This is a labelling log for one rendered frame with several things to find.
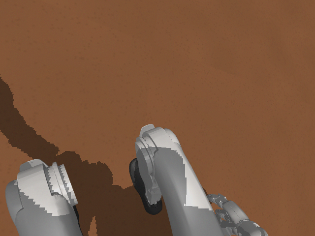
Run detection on left robot foot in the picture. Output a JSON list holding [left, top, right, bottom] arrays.
[[73, 205, 83, 235]]

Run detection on right robot hand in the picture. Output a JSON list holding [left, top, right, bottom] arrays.
[[207, 193, 250, 236]]

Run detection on right robot foot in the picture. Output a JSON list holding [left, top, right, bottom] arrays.
[[129, 158, 162, 215]]

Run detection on right robot arm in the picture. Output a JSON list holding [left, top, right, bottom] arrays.
[[237, 221, 268, 236]]

